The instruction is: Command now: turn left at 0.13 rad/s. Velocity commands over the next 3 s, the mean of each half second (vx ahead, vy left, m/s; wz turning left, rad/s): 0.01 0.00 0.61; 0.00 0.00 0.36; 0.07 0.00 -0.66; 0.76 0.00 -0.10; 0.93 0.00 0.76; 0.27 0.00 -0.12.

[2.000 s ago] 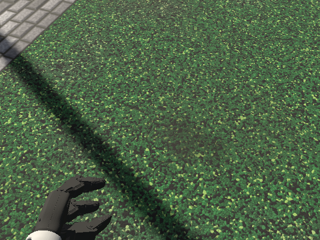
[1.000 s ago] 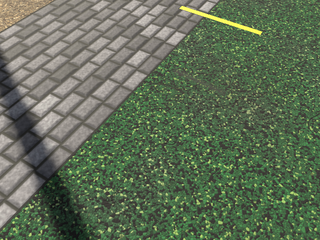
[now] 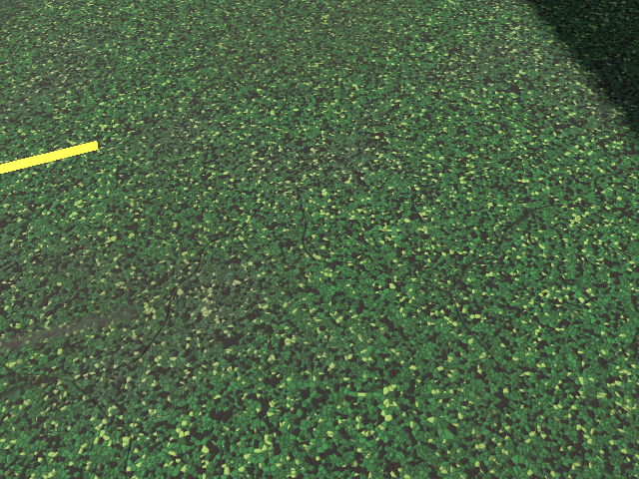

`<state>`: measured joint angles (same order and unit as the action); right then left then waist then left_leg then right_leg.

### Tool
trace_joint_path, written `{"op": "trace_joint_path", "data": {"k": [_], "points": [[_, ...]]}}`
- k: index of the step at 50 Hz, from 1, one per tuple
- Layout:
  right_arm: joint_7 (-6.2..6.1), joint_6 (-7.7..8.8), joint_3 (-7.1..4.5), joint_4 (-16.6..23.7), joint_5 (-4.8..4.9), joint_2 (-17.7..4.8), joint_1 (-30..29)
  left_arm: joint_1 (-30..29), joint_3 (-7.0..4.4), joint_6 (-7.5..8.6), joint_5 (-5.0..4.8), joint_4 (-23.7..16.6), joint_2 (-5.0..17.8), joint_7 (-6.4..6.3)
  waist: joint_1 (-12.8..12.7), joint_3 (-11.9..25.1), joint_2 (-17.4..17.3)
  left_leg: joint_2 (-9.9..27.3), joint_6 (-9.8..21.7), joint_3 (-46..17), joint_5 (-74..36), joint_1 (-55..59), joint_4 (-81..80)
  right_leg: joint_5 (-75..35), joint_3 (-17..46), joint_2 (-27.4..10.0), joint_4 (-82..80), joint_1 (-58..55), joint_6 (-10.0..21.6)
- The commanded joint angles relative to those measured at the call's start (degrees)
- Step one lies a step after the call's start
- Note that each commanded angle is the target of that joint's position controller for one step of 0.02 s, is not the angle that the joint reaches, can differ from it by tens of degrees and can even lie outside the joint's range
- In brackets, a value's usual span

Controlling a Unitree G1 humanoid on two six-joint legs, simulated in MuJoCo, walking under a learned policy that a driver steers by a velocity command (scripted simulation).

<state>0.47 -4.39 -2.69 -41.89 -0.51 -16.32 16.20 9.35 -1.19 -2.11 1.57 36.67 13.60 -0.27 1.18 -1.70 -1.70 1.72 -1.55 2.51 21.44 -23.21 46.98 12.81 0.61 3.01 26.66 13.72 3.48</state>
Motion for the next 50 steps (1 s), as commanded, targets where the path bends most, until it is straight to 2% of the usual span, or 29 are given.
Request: {"op": "trace_joint_path", "data": {"k": [1, 4, 5, 6, 7, 8, 9, 10, 12, 18, 20, 22, 23, 24, 25, 26, 27, 29, 31, 38, 40, 41, 42, 43, 44, 45, 46, 47, 50], "points": [[0.43, 0.71, -0.66, 3.82, 0.36, -4.08, -1.7, 1.32, -2.16, 0.95, 0.45, -1.45, 8.66, -0.64, -2.59, 3.99, 10.36, -1.65, 1.8, 0.29, 1.75, 5.22, -7.19, -17.95, 8.59, -15.85, -5.1, -3.27, 8.11], [0.51, 2.32, -0.6, 3.93, 0.14, -4.0, 0.45, 1.22, -3.25, 0.34, -0.83, -0.7, 10.81, -1.46, -0.14, 3.5, 5.9, -2.03, 3.84, 0.04, -7.82, 9.29, -19.73, -17.46, 6.93, -15.15, 1.19, -2.67, 5.26], [0.44, 3.03, -1.05, 4.12, -0.62, -6.42, 0.96, 1.33, -3.23, 0.42, -0.7, -1.2, 9.82, -1.81, -0.48, 3.38, 0.89, 2.41, 5.4, -8.15, -15.11, 11.37, -23.93, -10.29, 4.25, -11.63, 7.45, 0.31, 2.32], [0.34, 3.65, -2.84, 4.57, -0.31, -12.88, 1.43, 1.33, -2.7, 0.24, -0.45, -3.46, 7.21, -1.78, -2.52, 1.42, -9.5, 13.1, 10.8, -25.81, -32.76, 13.45, -25.64, 4.94, -2.79, -1.53, 16.94, 10.15, -1.87], [0.59, 3.51, -4.2, 3.54, -0.21, -15.51, 5.7, -2.25, -2.1, -0.14, -0.31, -4.39, 6.31, -2.06, 1.97, 0.44, -15.87, 19.42, 18.78, -35.71, -39.59, 14.28, -29.8, 22.54, -1.63, 3.2, 26.96, 17.92, -3.01], [0.49, 3.33, -4.06, 3.25, -0.13, -13.57, 6.9, -2.6, -2.21, -0.27, -0.08, -4.1, 6.77, -1.82, 1.73, 0.59, -9.75, 18.04, 20.22, -33.38, -35.32, 14.53, -30.02, 22.0, 2.41, 1.22, 34.22, 19.12, -3.15], [0.15, 2.9, -3.77, 3.64, 0.18, -11.47, 3.33, -2.56, -2.35, -0.23, -0.38, -3.38, 6.59, -1.44, -0.01, 0.27, -5.61, 13.95, 18.17, -28.51, -29.53, 12.84, -29.24, 17.41, 3.64, -0.04, 35.62, 18.8, -3.42], [-0.17, 2.37, -3.47, 4.42, 0.25, -9.98, -0.49, -2.2, -2.53, -0.04, -0.66, -3.15, 6.78, -1.2, -1.6, -0.19, -4.68, 10.25, 15.39, -25.09, -26.03, 11.64, -29.05, 13.5, 3.78, -0.81, 33.99, 18.53, -3.86], [-0.28, 1.78, -3.55, 5.47, 0.34, -8.57, -3.23, -1.71, -2.28, 0.15, -0.1, -2.49, 6.23, -0.76, -1.61, 2.55, -5.33, 5.92, 13.38, -21.95, -26.52, 13.15, -27.82, 10.3, 2.33, -0.13, 30.4, 17.14, -5.33], [0.5, 0.84, -5.43, 5.65, -0.11, -10.94, -0.69, -3.37, -1.35, 0.89, -0.79, -3.47, 5.62, -0.8, 1.71, 5.39, -7.06, 5.16, 13.14, -29.37, -19.33, 13.98, -25.83, 10.45, 2.76, 1.8, 15.39, 11.93, -5.32], [0.94, 0.83, -5.72, 6.54, -0.16, -11.35, -3.38, -0.49, -1.55, 1.42, -1.05, -2.84, 6.59, -1.28, 0.4, 5.67, -8.26, 4.06, 11.41, -31.93, -19.39, 10.86, -25.42, 9.83, 2.87, 2.93, 9.0, 6.11, -4.42], [0.88, 1.02, -5.53, 7.58, 0.6, -10.57, -7.22, 5.05, -1.95, 2.19, -0.92, -1.29, 7.51, -2.32, -3.23, 5.27, -7.16, 0.29, 6.72, -31.4, -11.97, 3.81, -23.13, 3.06, 3.31, 1.82, -5.66, -4.89, -3.38], [0.61, 1.38, -4.69, 8.19, 0.87, -7.28, -5.52, 6.12, -2.95, 2.53, -0.33, -1.31, 12.23, -3.01, -2.31, 5.78, 1.15, -4.54, 3.15, -26.04, 0.94, -2.56, -16.37, 8.36, 13.33, -9.3, -13.5, -10.65, -0.82], [0.23, 1.59, -4.14, 8.88, 0.63, -4.34, -2.77, 1.47, -3.97, 2.09, 0.04, -3.21, 18.01, -2.89, -0.33, 4.97, 16.47, -13.96, 0.48, -11.08, 11.96, -11.54, -1.17, 12.82, 31.34, -24.48, -17.85, -10.45, 5.41], [0.08, 1.41, -5.24, 7.72, -1.69, -10.27, -3.12, 0.25, -3.36, 1.75, 0.88, -3.45, 15.02, -2.44, -0.08, 2.9, 10.38, -7.29, 0.04, -9.24, 10.34, -11.05, 9.49, 4.35, 28.24, -26.48, -15.95, -4.04, 8.77], [0.66, 1.23, -5.71, 6.99, -1.51, -10.98, -3.57, -1.11, -2.17, 1.76, 0.8, -3.94, 10.68, -2.24, 0.84, 2.11, 7.75, -5.83, 0.18, -8.59, 7.3, -8.85, 14.29, -2.65, 22.59, -23.37, -13.95, -1.5, 8.91], [1.2, 0.87, -5.47, 5.89, -1.41, -9.97, -2.39, -2.44, -1.56, 1.84, 0.57, -3.87, 8.57, -1.97, 1.71, 1.23, 6.26, -5.35, 0.03, -8.28, 4.2, -7.36, 17.86, -8.16, 16.12, -19.06, -12.44, 0.06, 7.76], [2.31, 0.27, -4.71, 4.79, -0.66, -8.31, -0.22, -2.77, -1.59, 2.27, 0.47, -3.8, 8.47, -2.1, 1.84, 2.62, 9.61, -5.51, -0.94, -6.31, 1.4, -7.82, 21.13, -17.23, 8.61, -14.58, -9.9, -2.94, 6.74], [2.46, 0.1, -3.95, 5.4, -0.14, -7.41, -3.07, 1.29, -2.05, 2.58, 0.36, -2.46, 9.17, -1.94, -0.46, 3.46, 9.62, -5.85, -1.62, -5.84, 1.83, -8.42, 17.9, -23.01, 7.09, -14.78, -8.13, -6.93, 7.52], [1.36, -0.21, -1.57, 6.24, 0.57, -4.34, -7.77, 4.87, -3.34, 2.18, 0.13, 0.44, 11.45, -0.49, -3.23, 4.91, 14.2, -5.92, 0.21, -1.83, 7.47, 3.39, -5.45, -25.67, 5.43, -16.44, -4.21, -8.04, 8.42], [0.88, 0.3, -1.1, 5.22, 0.63, -3.6, -5.77, 5.08, -3.53, 1.55, -0.37, 1.54, 11.88, -0.21, -1.73, 4.91, 13.64, -6.18, 1.39, -0.3, 0.84, 8.87, -17.05, -28.04, 4.58, -15.69, -1.16, -6.93, 7.4], [0.5, 0.92, -0.75, 4.24, 0.14, -3.15, -4.05, 5.15, -3.45, 1.29, -0.97, 2.1, 11.64, -0.21, -0.32, 4.7, 11.86, -6.01, 2.15, -0.17, -8.02, 14.16, -27.76, -26.54, 3.24, -14.69, 1.12, -4.45, 5.25], [0.12, 1.73, -0.77, 3.98, -0.85, -5.03, -3.91, 7.23, -3.19, 1.38, -1.01, 2.57, 10.39, -0.25, -1.0, 5.95, 7.93, -1.97, 3.14, -6.04, -13.33, 21.35, -31.62, -19.23, 2.18, -13.52, 3.38, 0.93, 1.81], [-0.15, 2.5, -0.86, 4.82, -1.63, -8.65, -2.83, 9.03, -1.96, 1.36, -0.13, 1.01, 5.75, 0.17, -2.06, 8.23, -5.82, 13.38, 5.48, -23.14, -21.01, 28.74, -33.61, 4.05, -1.74, -9.06, 12.67, 10.29, -2.01], [-0.58, 2.95, -1.33, 4.31, -0.95, -10.52, -4.88, 4.73, -1.44, 0.39, -0.87, -0.11, 5.13, -0.54, -0.39, 4.1, -13.67, 18.37, 13.14, -25.26, -33.73, 16.85, -30.18, 19.44, -1.67, -4.57, 13.6, 10.08, -3.25], [-0.5, 3.4, -0.54, 4.3, -0.7, -7.07, -6.07, 3.93, -2.09, -0.33, -0.88, 0.67, 7.93, -0.65, -0.39, 2.23, -7.75, 16.15, 14.62, -22.96, -33.97, 16.6, -30.44, 18.65, 0.36, -5.41, 17.82, 9.64, -3.67], [-0.79, 3.79, 1.17, 3.98, -0.64, -2.84, -8.79, 5.01, -1.88, -0.53, -1.22, 2.42, 6.68, -0.16, -1.87, 1.93, -6.19, 13.84, 13.31, -18.08, -32.03, 15.07, -31.24, 15.92, 1.46, -5.65, 16.89, 7.64, -3.74], [-1.16, 3.86, 1.72, 3.77, -1.25, -1.78, -10.8, 7.14, -1.89, -0.5, -1.53, 4.35, 6.45, 0.21, -3.1, 1.35, -6.49, 10.84, 11.29, -13.65, -32.86, 13.94, -31.12, 13.05, 1.14, -5.1, 15.92, 5.13, -4.02], [-2.3, 3.65, 0.06, 2.28, -0.62, -6.44, -8.03, 8.01, -3.13, -0.39, -1.08, 5.59, 8.95, 0.86, -1.77, 2.19, -7.72, 9.83, 11.48, -8.08, -45.52, 18.2, -26.34, 12.74, -0.24, -1.83, 22.04, 7.39, -4.2]]}}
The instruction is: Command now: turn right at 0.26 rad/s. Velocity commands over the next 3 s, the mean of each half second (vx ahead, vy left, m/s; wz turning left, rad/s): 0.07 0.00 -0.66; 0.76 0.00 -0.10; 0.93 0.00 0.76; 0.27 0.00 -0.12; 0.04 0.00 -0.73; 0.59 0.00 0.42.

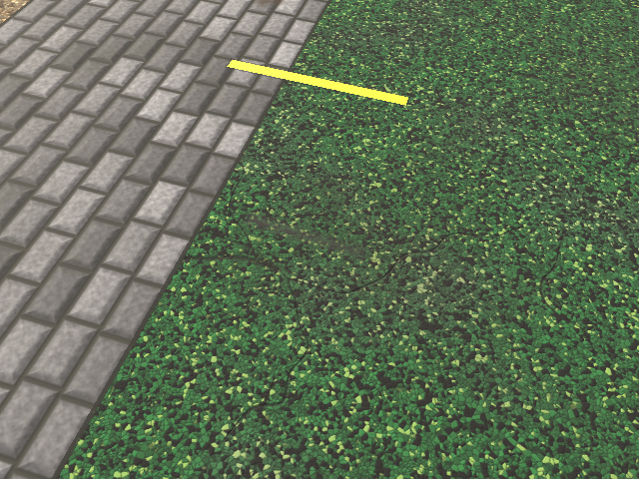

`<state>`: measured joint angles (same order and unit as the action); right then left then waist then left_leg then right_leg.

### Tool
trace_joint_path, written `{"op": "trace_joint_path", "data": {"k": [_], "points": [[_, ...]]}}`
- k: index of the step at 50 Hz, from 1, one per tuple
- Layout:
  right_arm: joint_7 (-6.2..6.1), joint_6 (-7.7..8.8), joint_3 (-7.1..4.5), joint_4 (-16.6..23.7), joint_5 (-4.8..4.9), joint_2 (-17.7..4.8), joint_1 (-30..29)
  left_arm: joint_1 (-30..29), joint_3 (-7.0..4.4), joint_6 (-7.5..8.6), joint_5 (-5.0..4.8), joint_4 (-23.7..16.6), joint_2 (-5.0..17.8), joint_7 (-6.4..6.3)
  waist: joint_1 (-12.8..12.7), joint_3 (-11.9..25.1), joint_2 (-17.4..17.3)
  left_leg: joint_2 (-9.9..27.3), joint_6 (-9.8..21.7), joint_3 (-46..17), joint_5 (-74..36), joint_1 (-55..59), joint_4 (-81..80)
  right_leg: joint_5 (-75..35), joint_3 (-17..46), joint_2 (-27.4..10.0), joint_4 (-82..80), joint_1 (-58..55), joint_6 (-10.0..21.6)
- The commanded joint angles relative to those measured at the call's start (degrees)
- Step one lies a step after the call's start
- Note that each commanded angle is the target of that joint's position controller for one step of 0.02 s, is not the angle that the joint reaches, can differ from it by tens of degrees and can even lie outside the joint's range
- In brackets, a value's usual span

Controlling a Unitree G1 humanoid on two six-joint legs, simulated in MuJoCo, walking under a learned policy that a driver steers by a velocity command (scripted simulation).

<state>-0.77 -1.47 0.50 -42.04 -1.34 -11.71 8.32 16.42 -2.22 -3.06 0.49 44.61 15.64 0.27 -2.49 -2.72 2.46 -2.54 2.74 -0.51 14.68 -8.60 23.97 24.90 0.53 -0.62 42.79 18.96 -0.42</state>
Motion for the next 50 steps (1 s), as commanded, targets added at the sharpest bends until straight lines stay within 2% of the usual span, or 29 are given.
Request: {"op": "trace_joint_path", "data": {"k": [1, 5, 8, 11, 12, 13, 14, 15, 16, 17, 18, 19, 20, 21, 23, 28, 32, 36, 40, 41, 42, 43, 44, 45, 46, 47, 48, 49, 50], "points": [[-1.13, 0.31, -3.54, 2.14, 0.46, -11.62, 1.07, 0.69, -2.32, 0.44, -0.14, -2.52, 7.0, 0.44, 2.4, 3.45, -10.8, 15.47, 8.11, -5.06, -38.82, 4.59, -2.8, 1.9, -0.31, 1.79, 8.7, 3.9, -0.43], [-1.4, -0.59, -3.97, 2.17, -0.08, -10.51, 0.98, -2.54, -2.17, -0.51, -0.08, -4.03, 5.01, 1.02, 3.57, 1.11, -10.05, 18.09, 9.45, -4.28, -26.36, 4.03, -3.92, 2.79, -1.46, -0.13, 9.37, 7.44, -0.8], [-1.25, -0.37, -4.59, 2.18, -0.33, -11.2, 0.03, -3.41, -2.08, -0.63, -0.29, -5.32, 4.3, 1.67, 3.64, 2.09, -10.7, 19.06, 9.1, -2.39, -25.61, 3.56, -2.62, 2.55, -3.29, -0.37, 4.28, 4.43, -0.13], [-0.87, -0.11, -5.37, 2.25, -0.17, -12.62, -1.17, -2.21, -2.41, -0.35, -0.7, -6.23, 4.57, 2.1, 2.72, 4.09, -11.21, 20.19, 7.11, -0.44, -25.4, 3.19, 1.02, 0.54, -5.06, 0.24, -2.8, -0.28, 1.56], [-0.76, -0.11, -5.56, 2.33, 0.17, -12.93, -2.03, -0.74, -2.47, -0.06, -0.58, -6.06, 4.27, 2.09, 1.35, 4.59, -10.17, 19.69, 5.32, 1.49, -22.84, 1.5, 4.12, -3.41, -5.85, 0.99, -8.1, -3.77, 2.38], [-0.61, -0.04, -5.69, 1.94, 0.31, -12.72, -1.43, 1.29, -2.75, 0.57, -0.14, -5.54, 4.8, 1.72, -0.1, 5.32, -6.71, 18.04, 1.98, 4.34, -15.73, -2.41, 10.24, -10.06, -3.45, 1.55, -15.1, -9.12, 3.54], [-0.25, -0.19, -5.37, 2.55, 0.13, -10.94, 0.38, 3.01, -4.22, 1.51, 0.9, -5.66, 10.67, 0.99, -0.32, 4.57, 7.07, 12.03, -2.55, 9.59, 1.3, -12.75, 25.28, -19.29, 13.84, -7.45, -24.84, -14.65, 6.47], [-0.74, -1.01, -3.98, 7.26, -0.26, -7.31, -4.44, 5.77, -6.15, 1.94, 0.34, -6.29, 18.69, 1.09, -0.98, 2.97, 15.84, 0.2, -5.62, 6.09, 25.2, -28.63, 34.27, -39.56, 35.85, -20.27, -25.91, -16.36, 15.89], [-0.92, -1.63, -4.17, 6.22, -0.83, -9.04, -5.17, 10.03, -5.84, 1.91, -0.39, -5.03, 15.9, 1.04, -2.17, 4.2, 4.7, 2.62, -5.14, -1.38, 24.07, -28.84, 42.61, -50.37, 30.39, -18.85, -21.89, -18.85, 18.52], [-0.96, -1.34, -3.77, 6.2, 0.0, -8.33, -3.33, 6.56, -5.84, 1.5, -0.33, -5.96, 15.47, 0.52, -0.92, 5.11, 6.56, 2.63, -4.84, -2.68, 19.94, -29.82, 43.82, -39.09, 29.26, -17.39, -23.25, -17.01, 19.8], [-0.84, -0.69, -4.25, 5.31, 0.3, -10.37, -3.96, 1.27, -5.21, 0.81, -0.35, -6.96, 12.75, 0.09, 0.91, 1.59, 2.3, 4.95, -4.87, -3.73, 12.48, -30.03, 41.51, -29.3, 24.71, -12.6, -25.01, -14.58, 16.64], [-0.25, -0.17, -4.81, 5.05, -0.71, -12.1, -3.56, -1.03, -4.79, 0.49, -0.78, -7.68, 11.13, -0.08, 1.36, 3.63, 3.01, 5.5, -4.78, -3.57, 8.12, -28.39, 38.8, -12.93, 23.54, -8.91, -27.4, -14.57, 14.43], [0.49, -0.15, -4.95, 3.91, -1.44, -12.76, -2.55, -1.12, -4.35, 0.45, -0.39, -7.89, 10.1, 0.31, 1.08, 4.59, 3.84, 5.06, -5.04, -2.82, 5.39, -27.65, 38.51, -0.78, 23.8, -6.9, -29.59, -14.61, 13.77], [1.15, -0.29, -5.11, 4.08, -1.75, -12.89, -3.02, 0.27, -4.36, 0.72, -0.49, -7.8, 10.38, 0.69, 0.5, 4.23, 3.68, 4.55, -5.34, -2.65, 4.07, -28.55, 37.55, 8.0, 25.74, -6.63, -31.67, -14.78, 13.65], [1.89, -0.01, -4.86, 4.2, -1.66, -11.83, -4.48, 2.76, -4.63, 1.59, -0.35, -6.86, 11.38, 1.1, -0.19, 2.1, 2.18, 4.08, -6.08, -2.71, 1.87, -31.03, 33.77, 12.07, 28.04, -6.59, -33.51, -15.47, 13.63], [1.99, 1.64, -4.43, 3.44, -1.66, -10.9, -6.18, 7.09, -4.04, 4.18, -0.01, -4.45, 10.7, 0.56, -1.96, 0.67, 4.46, 4.65, -7.31, -1.84, -5.35, -34.02, 24.51, 5.8, 27.15, -6.34, -33.79, -17.54, 13.65], [2.4, 2.61, -4.09, 4.29, -1.22, -10.75, -9.77, 8.79, -3.51, 5.65, 0.05, -3.49, 10.43, 0.49, -3.46, -1.0, 4.22, 4.94, -7.24, -0.88, -8.37, -32.86, 17.77, 2.51, 27.13, -7.04, -34.18, -15.95, 13.78], [2.99, 3.44, -3.87, 6.57, -0.67, -11.1, -14.09, 9.69, -3.39, 6.73, 0.09, -2.85, 11.31, 0.44, -4.91, -2.94, 3.42, 4.92, -5.5, -0.39, -8.86, -32.14, 12.69, 0.96, 28.0, -8.84, -34.45, -16.25, 14.51], [3.74, 3.67, -3.72, 9.22, -0.35, -11.69, -15.75, 10.84, -3.23, 7.64, 0.57, -0.8, 11.92, -0.15, -5.23, -5.25, 3.77, 5.39, -0.99, 1.94, -5.56, -32.24, 10.03, -5.16, 24.27, -12.01, -37.21, -21.7, 14.13], [3.86, 3.66, -3.69, 9.74, -0.39, -11.64, -15.19, 11.28, -3.16, 7.82, 0.78, 0.12, 11.97, -0.37, -4.71, -5.37, 3.73, 4.81, 0.42, 2.9, -3.74, -31.08, 9.5, -11.87, 22.14, -12.52, -36.71, -23.05, 13.67], [3.76, 3.61, -3.68, 9.57, -0.25, -11.38, -12.31, 10.03, -2.99, 8.06, 1.02, 0.66, 11.95, -0.51, -2.5, -4.18, 3.59, 3.13, 2.15, 4.22, -1.92, -25.58, 7.95, -25.86, 18.16, -11.99, -34.09, -22.35, 12.41], [3.33, 3.54, -3.97, 8.4, -0.08, -11.56, -7.35, 9.15, -2.85, 8.29, 1.09, 1.13, 12.09, -0.64, 0.34, -0.74, 3.38, 0.2, 3.72, 6.04, -0.66, -16.03, 7.2, -45.66, 13.9, -11.05, -28.43, -20.58, 10.94], [2.64, 3.68, -4.82, 5.46, -0.05, -12.87, 2.06, 8.91, -2.8, 8.17, 1.13, 1.64, 12.11, -0.79, 5.02, 5.27, 1.32, -2.82, 5.09, 7.4, -0.51, -2.51, 7.09, -63.15, 8.99, -9.37, -15.9, -17.71, 9.55], [1.81, 3.99, -5.96, 1.49, -0.19, -15.22, 15.91, 6.63, -2.55, 8.23, 1.43, 1.1, 12.16, -1.01, 11.74, 12.36, -0.9, -1.13, 7.2, 3.84, 1.88, 15.64, 8.36, -64.25, 5.42, -7.16, 0.59, -7.02, 7.92], [1.12, 4.14, -7.69, 0.1, -1.14, -21.51, 25.4, 6.19, -0.95, 8.97, 0.65, -1.8, 7.73, -0.72, 14.12, 19.32, -13.11, 13.0, 12.88, -22.73, 28.41, 30.38, 2.12, -40.76, 0.82, -0.61, 24.64, 10.95, 4.37], [1.97, 4.51, -6.89, -0.96, -0.17, -19.17, 23.0, 1.98, -0.55, 9.92, 2.13, -3.08, 6.52, -0.12, 10.45, 15.09, -16.14, 19.02, 14.22, -49.1, 36.92, 29.75, -10.34, -3.85, 4.28, 6.28, 32.95, 25.12, 3.88], [2.49, 4.24, -6.64, 0.12, 0.22, -17.58, 16.11, -3.2, -0.41, 10.4, 2.84, -4.71, 8.11, 0.22, 8.75, 6.48, -9.88, 18.57, 15.09, -45.96, 29.14, 23.66, -10.08, -8.05, 7.16, 2.57, 35.95, 31.22, 4.39], [2.51, 4.36, -6.84, 0.37, 0.39, -17.09, 15.29, -4.23, -0.06, 10.95, 3.08, -4.72, 8.5, 0.72, 7.88, 5.11, -4.57, 17.35, 15.84, -38.94, 22.89, 18.93, -9.94, -10.62, 7.24, -0.56, 34.76, 30.33, 3.96], [2.28, 4.43, -6.53, 0.02, 0.41, -15.72, 14.92, -4.23, 0.18, 11.07, 3.41, -5.02, 8.26, 0.96, 5.99, 2.59, -2.18, 15.46, 15.25, -34.67, 18.43, 12.46, -11.41, -11.43, 6.67, -2.3, 30.61, 27.88, 3.41]]}}
Over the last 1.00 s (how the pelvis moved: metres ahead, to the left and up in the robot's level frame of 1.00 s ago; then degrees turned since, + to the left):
-0.03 -0.01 0.00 33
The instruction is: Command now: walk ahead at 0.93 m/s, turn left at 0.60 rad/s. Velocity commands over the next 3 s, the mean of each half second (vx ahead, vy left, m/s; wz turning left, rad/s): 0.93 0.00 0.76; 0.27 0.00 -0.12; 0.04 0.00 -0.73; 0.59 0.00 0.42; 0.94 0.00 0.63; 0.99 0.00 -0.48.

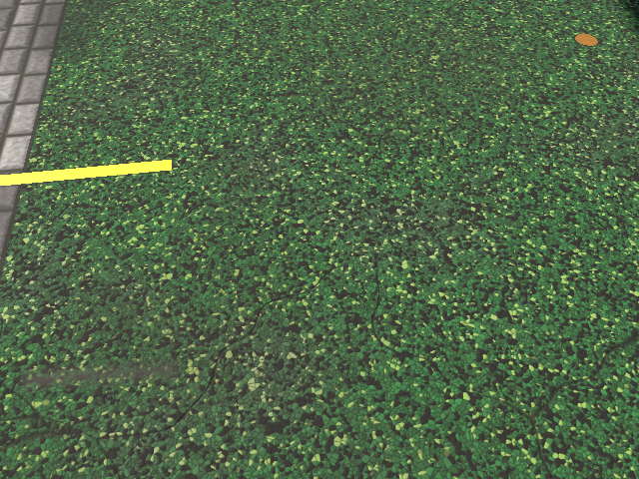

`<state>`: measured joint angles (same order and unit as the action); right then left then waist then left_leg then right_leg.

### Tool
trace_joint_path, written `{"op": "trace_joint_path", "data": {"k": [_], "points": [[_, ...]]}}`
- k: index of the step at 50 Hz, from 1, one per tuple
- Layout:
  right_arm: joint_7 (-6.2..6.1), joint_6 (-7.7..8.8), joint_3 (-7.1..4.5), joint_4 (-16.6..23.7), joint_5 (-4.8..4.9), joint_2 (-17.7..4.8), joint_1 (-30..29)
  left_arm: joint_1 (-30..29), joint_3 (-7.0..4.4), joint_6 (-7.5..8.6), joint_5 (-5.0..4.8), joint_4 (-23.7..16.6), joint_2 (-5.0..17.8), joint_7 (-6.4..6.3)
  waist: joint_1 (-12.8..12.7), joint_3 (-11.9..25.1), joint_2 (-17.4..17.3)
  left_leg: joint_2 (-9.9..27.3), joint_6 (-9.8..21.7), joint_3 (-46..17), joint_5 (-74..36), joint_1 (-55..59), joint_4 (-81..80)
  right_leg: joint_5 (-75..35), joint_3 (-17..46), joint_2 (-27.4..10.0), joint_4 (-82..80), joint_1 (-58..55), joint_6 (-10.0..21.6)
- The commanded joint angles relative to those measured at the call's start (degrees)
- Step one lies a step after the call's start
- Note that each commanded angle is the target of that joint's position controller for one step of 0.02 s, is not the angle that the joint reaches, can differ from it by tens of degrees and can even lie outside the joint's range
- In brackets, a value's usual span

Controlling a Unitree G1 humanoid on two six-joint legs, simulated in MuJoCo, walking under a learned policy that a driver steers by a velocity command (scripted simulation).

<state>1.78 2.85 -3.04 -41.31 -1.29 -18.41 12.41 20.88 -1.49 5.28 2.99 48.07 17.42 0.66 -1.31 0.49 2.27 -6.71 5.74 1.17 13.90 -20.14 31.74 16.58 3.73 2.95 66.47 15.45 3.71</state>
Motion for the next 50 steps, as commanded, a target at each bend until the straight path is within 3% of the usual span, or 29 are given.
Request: {"op": "trace_joint_path", "data": {"k": [1, 4, 8, 10, 12, 14, 15, 16, 17, 18, 19, 20, 21, 22, 24, 27, 29, 30, 33, 34, 35, 36, 37, 38, 39, 40, 44, 48, 50], "points": [[-0.51, 0.36, -2.3, -1.29, 0.38, -7.29, 10.0, -9.06, -0.24, 2.05, 1.72, -9.11, 6.03, 0.66, 2.67, -2.84, -1.67, 16.71, 11.43, -33.17, 16.43, 18.64, -20.75, -2.63, 3.06, -6.77, 3.83, 29.38, -1.85], [-0.86, 1.52, -2.1, -2.31, 1.27, -7.11, 10.88, -11.81, 0.7, -0.43, 2.24, -11.21, 4.93, 1.28, 0.86, -6.83, -4.22, 13.02, 12.24, -28.44, 10.97, 10.35, -24.3, -0.54, 0.12, -8.1, -2.88, 29.07, -4.58], [-1.05, 2.19, -2.83, -2.56, 1.43, -7.64, 11.68, -24.43, 2.33, -0.6, 0.21, -16.52, 2.85, 2.56, 3.26, -9.6, -4.47, 8.27, 9.5, -22.74, -5.9, 0.81, -26.93, -14.52, -4.12, -5.84, -23.9, 19.2, -6.65], [-1.06, 2.39, -3.24, -3.47, 2.14, -8.52, 13.8, -26.62, 2.6, -0.44, -0.62, -17.56, 2.14, 2.59, 4.72, -7.1, -5.24, 9.31, 7.62, -23.15, -19.03, 1.82, -26.39, -21.83, -4.84, -4.15, -29.48, 11.43, -5.77], [-1.35, 2.28, -3.58, -3.93, 2.36, -9.53, 14.29, -26.23, 2.19, -0.39, -0.86, -17.59, 3.46, 1.89, 4.64, -4.65, -5.1, 10.01, 5.85, -23.31, -28.62, 7.57, -22.66, -21.99, -4.25, -2.92, -33.84, 7.15, -4.88], [-1.77, 2.16, -3.89, -4.39, 1.98, -11.32, 14.49, -19.28, 0.72, -0.3, -0.95, -15.62, 6.77, 0.61, 1.37, 2.11, -4.84, 9.59, 3.06, -22.63, -45.68, 12.78, -10.51, -14.03, -3.99, -0.16, -35.91, -3.73, -3.74], [-1.57, 2.16, -4.27, -4.42, 1.46, -13.22, 13.11, -10.36, -0.4, -0.13, -1.35, -13.46, 8.86, -0.39, -3.73, 7.57, -4.85, 8.59, 1.84, -21.81, -48.14, 11.32, 1.73, -10.0, -3.94, -0.37, -36.07, -14.37, -3.17], [-1.3, 2.72, -4.01, -3.96, 1.02, -11.98, 10.84, 0.94, -1.9, 0.09, -0.92, -11.07, 11.67, -1.8, -9.33, 12.87, -4.49, 6.03, 1.17, -20.78, -40.41, 3.09, 16.22, -3.72, -0.11, -5.67, -33.92, -28.56, -2.07], [-1.48, 3.25, -1.79, -2.34, 1.84, -2.75, 12.28, 10.17, -3.5, 0.23, 1.57, -9.96, 15.69, -3.02, -10.03, 20.7, 7.13, 1.52, 1.18, -15.11, -5.41, -9.55, 37.27, 19.45, 18.44, -22.23, -37.26, -42.49, 1.14], [-1.48, 2.56, -0.39, 1.09, 3.91, -1.0, 15.79, 6.02, -4.19, -0.27, 1.36, -10.11, 18.18, -2.29, -4.78, 27.87, 20.96, 0.19, 0.63, -9.47, 14.06, -19.05, 48.97, 27.77, 47.01, -33.05, -48.51, -44.28, 5.74], [-1.89, 1.44, -0.92, -0.38, 2.07, -5.56, 10.0, -0.01, -3.64, -0.63, 0.64, -10.85, 11.96, -2.02, -5.03, 17.63, 10.68, 5.51, 1.51, -8.13, 7.12, -23.61, 49.58, 30.81, 40.61, -28.19, -49.68, -35.98, 5.19], [-1.17, 1.01, -1.01, -0.39, 0.69, -5.99, 5.87, -2.4, -2.56, -0.54, 0.26, -10.22, 7.43, -1.77, -4.97, 9.88, 4.51, 7.57, 1.35, -7.23, 3.03, -23.6, 46.75, 21.17, 30.44, -25.37, -49.11, -27.96, 4.89], [-0.52, 0.55, -0.88, -0.25, 0.02, -4.83, 3.29, -2.92, -1.98, -0.36, 0.89, -9.04, 5.29, -1.59, -4.06, 4.35, 0.42, 8.71, 0.68, -6.59, 2.67, -22.44, 44.94, 5.18, 23.13, -23.29, -49.56, -21.38, 5.02], [0.03, -0.09, -0.73, 0.49, -0.78, -3.27, 1.84, -2.1, -1.47, 0.15, 0.89, -7.4, 4.25, -1.67, -2.58, 0.73, 0.32, 9.1, -0.05, -6.46, 4.54, -21.89, 44.07, -11.91, 16.93, -21.49, -49.07, -17.03, 5.31], [0.06, -1.4, -0.13, 1.72, -0.85, -0.69, 1.5, -0.05, -0.91, 1.73, -0.62, -4.53, 2.35, -0.64, -0.03, -1.21, 1.73, 9.02, -1.54, -6.68, 9.05, -21.85, 40.44, -36.24, 9.95, -21.22, -48.27, -14.01, 5.56], [1.15, -1.36, 0.82, 5.85, -1.16, 0.09, -3.21, -6.27, -1.1, 2.64, -2.31, -3.87, 4.04, -0.04, 3.81, -3.35, 4.83, 8.09, -2.73, -4.74, 0.91, -17.7, 22.39, -44.9, -1.34, -17.44, -52.87, -7.22, 3.15], [2.61, -0.78, 1.6, 4.71, -0.7, 0.27, -1.87, -9.91, -1.42, 2.64, -2.63, -4.0, 5.05, 0.3, 5.13, -1.42, 5.89, 4.88, -3.05, 0.61, -14.5, -1.16, 6.54, -39.99, -9.74, -11.33, -53.05, 1.01, 0.93], [3.0, -0.73, 1.53, 3.99, -0.64, -0.15, -1.34, -8.41, -1.65, 2.7, -2.88, -3.38, 6.17, 0.43, 5.05, -0.2, 4.99, 3.4, -2.89, 2.04, -18.93, 5.17, 5.04, -38.81, -9.62, -11.85, -52.48, 2.67, 0.77], [1.94, -0.41, 0.64, -0.58, -2.53, -2.66, 7.75, -4.95, -2.0, 1.91, -3.88, -1.75, 8.54, -0.02, 8.79, 3.87, -0.18, 2.24, -0.25, -0.37, -22.03, 18.68, 0.64, -43.43, -10.04, -12.05, -37.76, 0.96, -0.45], [1.13, 0.11, 0.29, -1.94, -3.44, -4.04, 11.02, -2.85, -1.83, 1.33, -4.1, -0.8, 8.74, -0.27, 10.54, 4.81, -1.49, 4.97, 0.59, -2.51, -25.69, 23.39, -2.25, -35.91, -9.62, -10.17, -28.33, 2.31, -1.19], [0.13, 0.75, -0.12, -1.65, -4.09, -8.49, 11.3, 2.34, -1.1, 0.15, -3.99, -0.59, 4.97, -0.26, 8.63, 8.39, -12.35, 19.24, 3.01, -12.15, -59.57, 29.22, -0.46, 3.6, -11.23, -2.94, -7.69, 6.45, -2.64], [-0.33, 1.21, 0.31, 0.95, -2.74, -9.8, 11.89, 14.5, -0.46, -1.61, -5.36, 1.14, 0.93, -1.49, 3.93, 21.2, -15.74, 33.71, 8.21, -26.46, -98.47, 36.11, 7.02, 24.12, 2.57, 1.92, 9.66, 7.29, -2.74], [-0.96, 0.37, -0.97, 1.45, 0.79, -10.24, 9.55, 16.42, -1.05, -2.68, -5.56, 2.11, 4.54, -2.41, 5.13, 26.88, -12.89, 34.86, 12.88, -25.77, -88.25, 35.4, 3.25, 19.61, 6.24, 1.86, 13.38, 9.03, -2.9], [-1.6, -0.24, -0.27, 2.82, 1.53, -7.19, 2.76, 12.47, -1.44, -3.39, -4.05, 1.93, 6.46, -2.6, 3.01, 20.06, -8.99, 31.59, 12.64, -22.63, -67.04, 27.38, -1.23, 15.88, 2.99, -1.35, 12.95, 11.71, -3.35], [-2.03, -0.42, 0.95, 2.85, 1.35, -3.34, -1.17, 6.66, -1.87, -3.86, -2.72, 0.94, 7.23, -2.33, 2.12, 12.05, -6.4, 27.73, 10.13, -18.83, -55.38, 20.24, -4.75, 13.07, 0.78, -3.7, 8.64, 13.43, -3.74], [-2.58, -0.55, 1.41, 2.23, 0.95, -2.21, -1.59, 4.55, -2.16, -4.59, -1.99, 0.64, 6.95, -1.94, 1.4, 7.46, -6.59, 25.52, 8.56, -15.24, -53.39, 15.46, -7.0, 11.58, -0.18, -4.48, 6.43, 12.83, -4.38], [-3.45, -0.15, 0.64, 1.13, 0.21, -2.85, -0.78, 3.63, -2.5, -7.31, -2.25, -0.42, 2.38, -0.56, -0.82, 6.7, -5.79, 24.37, 8.62, -5.74, -46.01, 8.3, -12.07, 7.9, -2.79, -4.49, 4.93, 9.05, -5.27], [-3.84, -0.6, 0.63, 1.42, -0.36, -1.16, -3.33, -2.52, -2.63, -8.96, -1.95, -4.12, 0.68, 0.31, -1.04, 4.2, -9.01, 23.44, 6.94, 0.91, -27.16, 5.98, -14.55, 2.53, -4.35, -6.53, -6.45, 10.42, -4.91], [-3.77, -0.98, 0.21, 1.58, -0.55, -1.76, -3.73, -5.2, -2.45, -9.56, -1.95, -5.86, 0.29, 1.22, -0.36, 3.8, -10.52, 23.52, 5.9, 3.25, -18.43, 4.52, -14.83, 0.32, -5.77, -6.63, -13.41, 7.26, -4.38]]}}
Over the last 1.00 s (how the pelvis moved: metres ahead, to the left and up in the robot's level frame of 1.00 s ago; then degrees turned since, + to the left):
0.27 -0.11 -0.02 -24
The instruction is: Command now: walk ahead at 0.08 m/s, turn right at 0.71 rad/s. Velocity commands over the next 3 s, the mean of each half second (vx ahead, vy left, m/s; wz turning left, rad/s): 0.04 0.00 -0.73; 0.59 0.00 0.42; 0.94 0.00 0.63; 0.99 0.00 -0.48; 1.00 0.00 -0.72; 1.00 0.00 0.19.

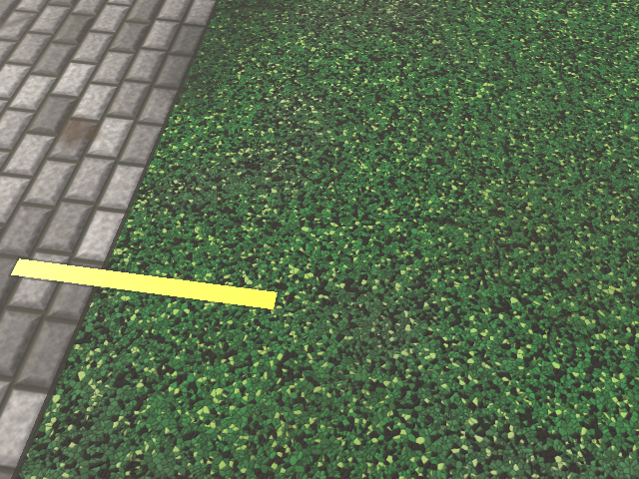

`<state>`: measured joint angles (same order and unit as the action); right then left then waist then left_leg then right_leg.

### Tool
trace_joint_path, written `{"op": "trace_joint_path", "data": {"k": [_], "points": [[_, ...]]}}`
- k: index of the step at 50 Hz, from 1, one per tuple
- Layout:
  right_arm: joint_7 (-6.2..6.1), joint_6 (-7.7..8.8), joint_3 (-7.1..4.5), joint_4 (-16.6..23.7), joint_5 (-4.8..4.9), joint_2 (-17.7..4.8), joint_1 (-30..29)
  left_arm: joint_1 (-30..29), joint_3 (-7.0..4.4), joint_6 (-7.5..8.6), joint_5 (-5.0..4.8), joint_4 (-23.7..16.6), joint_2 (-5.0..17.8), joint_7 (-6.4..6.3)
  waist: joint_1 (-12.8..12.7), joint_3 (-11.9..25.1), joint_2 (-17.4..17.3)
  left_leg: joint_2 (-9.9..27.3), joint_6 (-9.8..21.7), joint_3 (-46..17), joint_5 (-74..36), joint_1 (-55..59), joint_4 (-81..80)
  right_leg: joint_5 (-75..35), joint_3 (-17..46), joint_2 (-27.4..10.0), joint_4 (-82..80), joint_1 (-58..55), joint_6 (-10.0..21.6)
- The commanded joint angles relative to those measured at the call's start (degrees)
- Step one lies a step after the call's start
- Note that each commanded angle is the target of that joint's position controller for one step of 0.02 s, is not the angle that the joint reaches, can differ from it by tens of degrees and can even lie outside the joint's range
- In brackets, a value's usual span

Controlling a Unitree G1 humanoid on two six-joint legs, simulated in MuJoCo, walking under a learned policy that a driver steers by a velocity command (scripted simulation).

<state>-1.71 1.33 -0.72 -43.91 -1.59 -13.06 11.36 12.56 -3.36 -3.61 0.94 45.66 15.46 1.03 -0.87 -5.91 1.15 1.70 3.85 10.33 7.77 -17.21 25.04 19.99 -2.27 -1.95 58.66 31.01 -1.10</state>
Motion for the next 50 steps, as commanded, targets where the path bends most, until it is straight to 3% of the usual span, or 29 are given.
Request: {"op": "trace_joint_path", "data": {"k": [1, 5, 6, 7, 8, 9, 10, 12, 13, 14, 16, 18, 21, 25, 26, 27, 28, 30, 32, 33, 34, 35, 36, 37, 39, 40, 44, 48, 50], "points": [[-0.19, 0.29, -2.46, 4.19, -0.32, -7.81, -2.46, 2.11, -0.64, -0.87, 0.09, -4.25, 2.54, 1.2, -0.42, 10.2, -9.69, 15.75, 7.44, -5.38, -9.23, 1.46, -7.77, -2.83, -0.56, -1.51, -8.11, -9.66, 0.73], [0.32, -1.02, -3.89, 4.05, -0.04, -10.55, -0.84, -0.63, -1.28, -1.0, -0.14, -7.24, 4.07, 1.84, 0.71, 9.27, -8.82, 19.04, 4.74, -4.11, -0.5, 2.56, -3.28, 1.03, -3.3, -0.36, -17.69, -14.02, 2.53], [0.47, -1.39, -4.21, 3.97, 0.26, -11.02, -0.85, 0.44, -1.45, -0.71, -0.12, -7.25, 4.1, 1.77, -0.15, 9.08, -7.02, 18.41, 2.65, -2.47, 2.8, 1.35, 0.36, -0.57, -3.66, 0.53, -22.77, -17.26, 3.37], [0.74, -1.96, -4.46, 3.19, 0.03, -10.55, 1.45, 3.48, -1.97, -0.1, 0.16, -6.17, 5.56, 1.39, -0.9, 8.82, -1.41, 15.94, -0.74, -0.5, 8.97, -1.44, 7.79, -3.34, 0.18, 0.64, -29.27, -21.37, 4.58], [1.26, -2.82, -4.09, 3.67, -0.13, -8.03, 4.2, 4.83, -3.24, 0.78, 0.46, -6.49, 11.74, 0.24, -0.37, 5.48, 15.33, 8.61, -5.74, 4.83, 23.4, -10.43, 24.03, -12.97, 19.27, -11.16, -41.07, -22.27, 7.74], [0.58, -3.82, -3.24, 8.6, -0.32, -6.74, -1.67, 6.02, -5.05, 1.01, 0.69, -7.94, 18.75, -0.24, -2.14, 3.25, 18.71, -1.23, -8.39, -3.84, 32.53, -22.49, 33.39, -26.01, 37.49, -19.9, -43.08, -20.35, 17.0], [0.22, -4.26, -3.22, 8.69, -0.53, -7.97, -4.31, 8.06, -5.25, 0.7, 0.35, -7.03, 16.77, -0.65, -3.4, 4.75, 9.83, 0.44, -8.23, -10.34, 29.13, -23.11, 38.62, -22.65, 33.01, -18.04, -42.48, -21.49, 18.85], [0.26, -3.27, -3.47, 7.39, 0.68, -8.27, -2.68, 0.2, -4.08, 0.07, -0.1, -8.59, 12.76, -1.2, 0.7, 4.03, 6.66, 1.49, -7.41, -12.9, 17.03, -21.2, 36.57, -16.2, 23.97, -9.94, -41.49, -19.59, 14.76], [0.34, -2.86, -3.75, 6.88, -0.21, -9.07, -1.99, -2.55, -3.76, 0.04, -0.54, -9.78, 11.49, -1.31, 1.23, 5.64, 7.44, 0.88, -7.16, -12.35, 13.95, -20.04, 37.04, -19.54, 21.97, -7.56, -40.37, -20.3, 13.68], [0.57, -2.84, -3.89, 6.33, -0.72, -9.31, -0.98, -3.01, -3.42, 0.11, -0.76, -10.32, 10.31, -1.15, 1.36, 7.96, 6.64, 0.29, -7.18, -12.37, 12.77, -18.63, 38.18, -24.49, 20.8, -6.4, -39.21, -21.3, 13.43], [0.91, -3.16, -3.72, 6.23, -0.27, -8.64, -0.41, -0.99, -3.55, 0.54, -0.99, -10.18, 10.51, -0.71, 0.91, 10.54, 3.17, -0.35, -7.36, -12.6, 12.44, -18.14, 37.47, -29.19, 21.01, -6.37, -37.89, -23.94, 13.44], [0.8, -3.56, -3.4, 6.3, 0.29, -7.89, -0.63, 0.72, -3.55, 0.82, -0.72, -9.93, 10.51, -0.79, -0.12, 10.79, 3.33, -0.43, -7.47, -12.52, 12.73, -18.27, 34.08, -29.32, 21.73, -6.41, -37.73, -25.77, 13.58], [0.49, -3.98, -3.26, 6.55, 0.41, -8.03, -1.4, 2.41, -3.22, 0.85, -0.12, -9.59, 10.17, -1.04, -1.55, 10.42, 5.23, -0.58, -6.98, -12.71, 13.57, -16.7, 29.72, -26.62, 23.82, -7.12, -38.11, -26.07, 14.13], [0.44, -3.91, -3.03, 6.78, 0.75, -7.96, -1.76, 1.76, -2.77, 0.85, 0.5, -9.35, 10.15, -0.88, -1.82, 9.47, 5.29, -1.49, -5.48, -12.27, 15.25, -10.82, 23.66, -25.46, 25.57, -7.2, -37.7, -22.92, 14.3], [0.83, -3.69, -2.87, 6.08, 0.39, -8.06, 0.33, 2.61, -2.51, 0.95, 0.63, -8.89, 9.55, -0.8, -1.75, 12.11, 4.9, -1.55, -4.95, -11.18, 15.97, -7.98, 21.84, -10.77, 25.74, -6.79, -39.77, -22.87, 14.51], [1.46, -3.48, -2.71, 5.52, 0.01, -7.84, 1.26, 2.77, -2.13, 1.05, 1.06, -8.5, 8.91, -0.59, -1.89, 12.0, 6.49, -1.93, -4.23, -9.79, 17.15, -5.69, 19.75, 6.87, 26.88, -6.27, -42.49, -21.11, 14.46], [2.0, -3.34, -2.69, 5.17, 0.02, -7.94, 1.43, 2.15, -1.91, 1.18, 1.53, -8.26, 9.01, -0.3, -1.82, 9.89, 8.65, -2.55, -3.43, -8.36, 18.45, -3.73, 18.16, 16.92, 28.16, -6.55, -44.78, -18.03, 14.29], [2.67, -2.84, -2.54, 4.11, 0.86, -7.85, 3.2, 0.18, -1.89, 1.71, 1.63, -8.01, 9.73, -0.11, 0.11, 5.58, 7.15, -3.36, -0.7, -7.43, 17.51, 2.9, 12.37, 22.0, 27.35, -7.84, -46.24, -10.77, 13.53], [2.71, -1.77, -2.29, 0.49, 1.08, -6.62, 12.02, -4.71, -1.76, 2.53, 1.26, -8.36, 9.36, -0.77, 6.12, 3.53, 1.95, -4.36, 2.56, -6.33, 13.97, 15.14, 1.57, 22.42, 20.61, -5.69, -40.88, -2.18, 10.8], [2.53, -0.76, -2.5, -1.96, 0.73, -8.03, 18.68, -8.33, -1.14, 3.14, 1.58, -9.63, 6.69, -1.14, 9.09, 1.81, -5.87, 0.31, 4.19, -16.87, 22.58, 20.57, -5.47, 18.65, 13.89, -1.5, -27.0, 4.97, 8.44], [2.54, 0.36, -3.23, -1.88, 0.44, -12.35, 20.57, -10.0, 0.15, 4.2, 1.1, -11.73, 2.65, -0.93, 8.31, 0.46, -13.46, 14.87, 7.98, -42.86, 37.85, 22.18, -14.91, 8.57, 2.39, 5.9, -9.38, 14.25, 4.11], [2.86, 0.38, -4.06, -0.84, 0.28, -14.46, 16.05, -12.91, 0.18, 5.44, 1.21, -14.34, 4.53, -0.39, 5.58, -4.38, -9.16, 17.79, 11.32, -57.12, 44.33, 16.46, -21.6, 3.65, 5.97, 5.13, -7.38, 21.37, 3.07], [2.96, 0.62, -4.66, 0.35, 0.51, -14.79, 12.31, -12.21, -0.1, 6.3, 1.12, -13.82, 5.97, 0.09, 3.37, -5.37, -7.29, 17.07, 12.05, -55.39, 42.29, 14.36, -21.24, -1.67, 7.57, 2.46, -5.68, 20.45, 1.97], [3.12, 1.07, -4.71, 0.5, 1.12, -13.65, 11.34, -11.91, -0.4, 6.71, 1.46, -12.82, 7.44, 0.4, 3.13, -3.88, -5.42, 13.99, 10.67, -49.2, 35.27, 14.7, -19.59, -5.25, 7.24, 1.44, -5.66, 18.42, 0.78], [2.73, 1.75, -4.41, -0.46, 1.62, -11.34, 13.13, -10.9, -0.35, 6.44, 2.24, -11.52, 7.01, 0.9, 3.66, -0.41, -7.23, 8.52, 8.72, -40.28, 24.26, 14.71, -19.2, -8.5, 5.26, 1.39, -7.01, 13.34, -1.01], [2.57, 2.02, -4.18, -1.42, 1.68, -10.1, 14.96, -11.52, -0.08, 6.12, 2.18, -11.66, 6.02, 1.13, 4.16, 0.42, -7.71, 7.09, 8.57, -38.44, 20.69, 14.55, -18.97, -10.07, 4.9, 1.55, -7.49, 12.14, -1.51], [2.16, 2.07, -5.08, -2.84, 1.5, -10.51, 19.79, -17.12, 0.75, 5.62, 1.32, -13.26, 4.18, 1.23, 6.6, 1.13, -7.17, 5.47, 9.64, -37.86, 14.26, 15.99, -17.68, -12.27, 3.85, 2.21, -12.02, 13.32, -2.92], [1.97, 1.91, -5.57, -3.51, 1.11, -10.54, 22.45, -25.17, 1.45, 6.4, 0.84, -16.03, 3.48, 1.64, 9.91, 0.28, -8.99, 4.56, 10.08, -39.05, 9.13, 16.34, -15.08, -11.67, 2.8, 3.63, -20.98, 11.09, -3.27], [1.7, 1.8, -5.91, -3.71, 1.07, -11.17, 22.11, -26.46, 1.54, 6.96, 0.69, -17.43, 3.83, 1.78, 9.56, 0.47, -10.35, 5.19, 9.82, -40.38, 2.77, 15.42, -13.21, -9.69, 2.38, 4.42, -25.0, 6.29, -2.71]]}}
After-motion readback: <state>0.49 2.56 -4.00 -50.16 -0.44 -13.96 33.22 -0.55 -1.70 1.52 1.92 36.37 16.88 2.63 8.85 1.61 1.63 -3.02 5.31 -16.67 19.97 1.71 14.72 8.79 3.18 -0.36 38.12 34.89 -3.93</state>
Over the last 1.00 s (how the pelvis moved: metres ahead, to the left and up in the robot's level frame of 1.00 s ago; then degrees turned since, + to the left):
0.65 0.13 0.01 17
